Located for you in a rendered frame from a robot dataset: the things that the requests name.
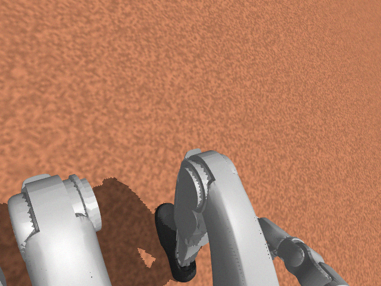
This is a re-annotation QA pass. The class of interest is right robot foot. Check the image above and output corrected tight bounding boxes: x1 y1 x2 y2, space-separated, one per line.
155 203 196 282

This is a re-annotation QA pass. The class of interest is right robot hand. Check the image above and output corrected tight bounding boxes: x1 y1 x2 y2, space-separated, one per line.
257 217 291 260

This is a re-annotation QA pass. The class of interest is right robot arm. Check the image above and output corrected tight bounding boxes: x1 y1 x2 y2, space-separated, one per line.
277 237 349 286

